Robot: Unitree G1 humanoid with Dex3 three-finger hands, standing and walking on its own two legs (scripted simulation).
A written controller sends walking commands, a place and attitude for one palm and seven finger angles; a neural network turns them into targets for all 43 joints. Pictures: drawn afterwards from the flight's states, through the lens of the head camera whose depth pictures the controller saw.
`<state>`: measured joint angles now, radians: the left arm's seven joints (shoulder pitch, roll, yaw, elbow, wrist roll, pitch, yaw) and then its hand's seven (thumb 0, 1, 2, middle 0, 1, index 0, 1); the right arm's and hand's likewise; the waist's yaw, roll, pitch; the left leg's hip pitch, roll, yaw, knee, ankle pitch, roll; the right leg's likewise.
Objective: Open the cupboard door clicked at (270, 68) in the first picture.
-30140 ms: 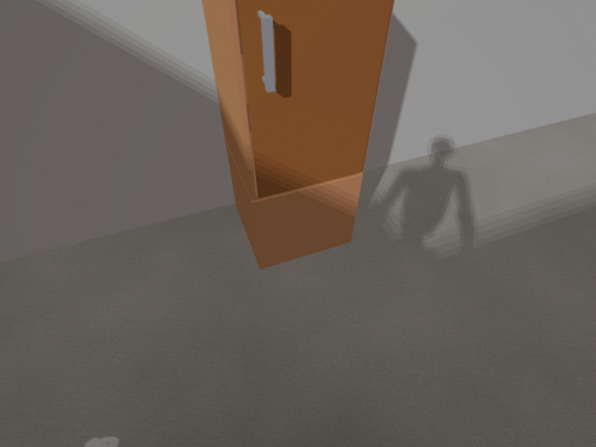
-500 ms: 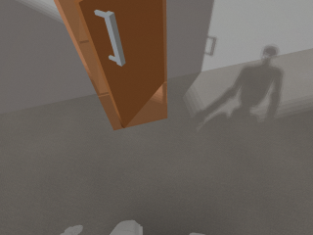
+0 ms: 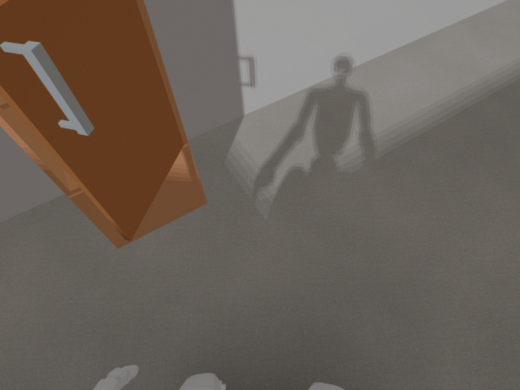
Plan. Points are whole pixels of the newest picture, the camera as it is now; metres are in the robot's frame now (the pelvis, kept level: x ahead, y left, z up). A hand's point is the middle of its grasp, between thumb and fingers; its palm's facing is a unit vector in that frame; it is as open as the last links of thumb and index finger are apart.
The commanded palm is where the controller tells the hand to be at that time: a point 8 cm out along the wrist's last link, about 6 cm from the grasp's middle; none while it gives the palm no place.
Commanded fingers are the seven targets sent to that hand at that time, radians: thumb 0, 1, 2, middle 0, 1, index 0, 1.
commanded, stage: walk to a spot facing it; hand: left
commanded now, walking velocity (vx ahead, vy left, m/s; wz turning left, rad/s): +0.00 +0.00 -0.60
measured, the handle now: (51, 92) +0.52 +0.37 +0.15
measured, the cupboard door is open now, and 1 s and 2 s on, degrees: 43 43 43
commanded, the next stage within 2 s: turn to face it in 1.96 s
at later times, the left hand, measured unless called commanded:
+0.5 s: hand (178, 354) +0.18 +0.17 -0.15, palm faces -0.27 -0.94 -0.20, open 7.4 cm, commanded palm none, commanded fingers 0.00 0.90 0.90 -0.20 -0.30 -0.20 -0.30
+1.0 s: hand (226, 304) +0.28 +0.10 -0.17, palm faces -0.53 -0.83 -0.18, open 7.4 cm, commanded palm none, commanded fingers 0.00 0.90 0.90 -0.20 -0.30 -0.20 -0.30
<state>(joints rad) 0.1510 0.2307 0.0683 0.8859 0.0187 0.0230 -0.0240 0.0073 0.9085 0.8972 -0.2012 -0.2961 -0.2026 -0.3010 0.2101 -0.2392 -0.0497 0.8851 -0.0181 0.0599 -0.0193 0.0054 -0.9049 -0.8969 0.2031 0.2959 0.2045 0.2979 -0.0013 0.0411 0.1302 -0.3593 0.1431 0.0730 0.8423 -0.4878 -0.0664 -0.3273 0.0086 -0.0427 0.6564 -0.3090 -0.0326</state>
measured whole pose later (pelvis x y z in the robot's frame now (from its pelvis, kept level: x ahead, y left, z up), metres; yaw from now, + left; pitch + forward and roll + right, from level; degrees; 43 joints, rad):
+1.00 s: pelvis +0.17 -0.06 +0.00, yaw -36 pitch +0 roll +0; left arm 0.31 0.22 0.08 1.02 0.02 0.01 -0.03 0.01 0.91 0.90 -0.20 -0.30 -0.20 -0.30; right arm 0.17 -0.21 -0.03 0.86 -0.04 -0.06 0.00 0.00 -0.91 -0.90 0.20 0.30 0.20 0.30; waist 0.02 -0.04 0.09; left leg -0.36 0.08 0.11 0.63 -0.25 0.00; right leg -0.30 0.03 0.05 0.99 -0.49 -0.03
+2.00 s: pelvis +0.47 -0.46 +0.00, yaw -54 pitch +1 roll +2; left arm 0.16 0.17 0.06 1.00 0.03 -0.05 -0.04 0.01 0.91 0.90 -0.20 -0.30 -0.20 -0.30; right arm 0.39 -0.18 -0.04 1.08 -0.03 -0.02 0.01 0.00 -0.92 -0.90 0.20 0.30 0.20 0.30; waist -0.02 0.01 0.06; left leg -0.09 0.14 0.23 0.58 -0.44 -0.06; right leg -0.40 -0.07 -0.11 0.61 -0.21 -0.04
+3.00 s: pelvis +0.60 -0.71 +0.01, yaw -24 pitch +2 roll +3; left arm 0.23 0.21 0.04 0.91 0.03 -0.01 0.01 0.01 0.90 0.90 -0.20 -0.30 -0.21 -0.30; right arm 0.08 -0.26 -0.07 0.90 -0.01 0.07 0.04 0.01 -0.91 -0.90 0.20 0.29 0.20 0.30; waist -0.01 -0.05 0.13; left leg -0.38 0.01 0.12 0.71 -0.40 -0.04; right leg -0.18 -0.17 -0.23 0.58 -0.41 0.02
